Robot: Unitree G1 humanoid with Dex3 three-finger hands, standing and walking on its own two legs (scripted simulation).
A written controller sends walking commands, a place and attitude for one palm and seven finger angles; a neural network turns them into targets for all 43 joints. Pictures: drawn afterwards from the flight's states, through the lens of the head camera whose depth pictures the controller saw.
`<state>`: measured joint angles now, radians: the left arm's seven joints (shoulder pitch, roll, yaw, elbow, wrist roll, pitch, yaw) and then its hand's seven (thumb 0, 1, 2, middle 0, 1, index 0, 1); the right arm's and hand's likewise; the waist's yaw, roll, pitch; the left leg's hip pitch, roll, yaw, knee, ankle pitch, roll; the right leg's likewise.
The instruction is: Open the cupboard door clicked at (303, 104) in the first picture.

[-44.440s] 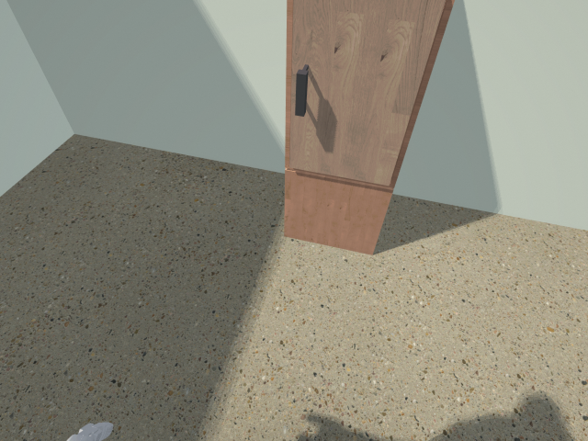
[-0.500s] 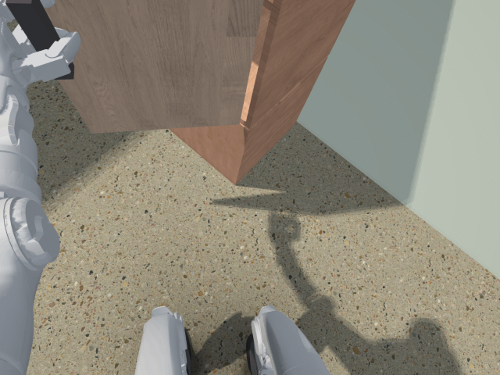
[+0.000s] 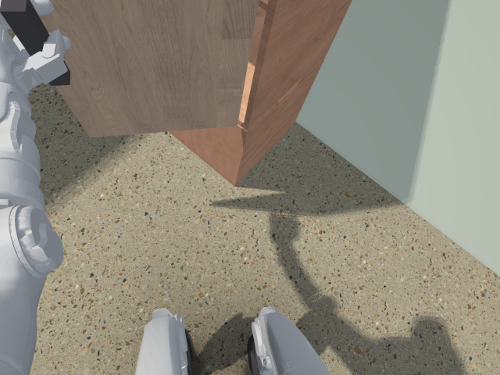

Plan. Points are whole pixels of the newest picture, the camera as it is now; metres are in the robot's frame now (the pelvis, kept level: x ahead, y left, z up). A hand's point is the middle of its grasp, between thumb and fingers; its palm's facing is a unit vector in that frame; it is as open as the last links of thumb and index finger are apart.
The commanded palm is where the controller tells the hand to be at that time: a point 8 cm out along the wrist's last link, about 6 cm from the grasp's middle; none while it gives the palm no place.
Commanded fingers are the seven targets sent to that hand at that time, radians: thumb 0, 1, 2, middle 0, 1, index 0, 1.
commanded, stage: pull the door open along its arc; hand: left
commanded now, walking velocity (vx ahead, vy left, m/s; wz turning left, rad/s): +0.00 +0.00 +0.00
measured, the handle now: (41, 34) +0.61 +0.23 +0.08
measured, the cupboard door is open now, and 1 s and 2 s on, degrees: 50 96 96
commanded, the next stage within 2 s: open thumb and fingers to let go in 0.86 s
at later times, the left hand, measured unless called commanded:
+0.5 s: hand (103, 137) +0.43 +0.14 +0.09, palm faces +0.37 -0.93 +0.07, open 6.6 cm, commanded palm +0.36 +0.20 +0.08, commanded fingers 0.00 0.90 0.90 -0.40 -1.35 -0.40 -1.35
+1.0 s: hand (182, 187) +0.36 +0.05 +0.09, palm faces +0.43 -0.90 +0.00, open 6.8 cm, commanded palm +0.32 +0.10 +0.08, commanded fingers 0.00 0.69 0.81 -0.38 -1.33 -0.38 -1.33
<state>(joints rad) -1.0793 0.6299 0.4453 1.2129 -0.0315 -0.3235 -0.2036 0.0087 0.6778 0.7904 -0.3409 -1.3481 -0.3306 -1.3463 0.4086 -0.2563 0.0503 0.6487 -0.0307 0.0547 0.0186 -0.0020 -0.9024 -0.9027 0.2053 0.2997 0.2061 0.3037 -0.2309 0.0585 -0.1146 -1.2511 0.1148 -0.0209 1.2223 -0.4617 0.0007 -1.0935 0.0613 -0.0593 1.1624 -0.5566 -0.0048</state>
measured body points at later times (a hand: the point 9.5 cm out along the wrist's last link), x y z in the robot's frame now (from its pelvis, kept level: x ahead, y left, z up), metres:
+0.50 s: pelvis +0.03 +0.00 +0.04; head +0.12 +0.01 +0.48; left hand +0.41 +0.19 +0.09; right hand +0.15 -0.24 -0.08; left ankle +0.04 +0.12 -0.63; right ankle -0.01 -0.12 -0.63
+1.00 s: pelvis +0.02 -0.04 +0.03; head +0.08 -0.05 +0.48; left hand +0.33 +0.10 +0.09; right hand +0.17 -0.26 -0.09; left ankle +0.04 +0.12 -0.63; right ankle -0.01 -0.13 -0.63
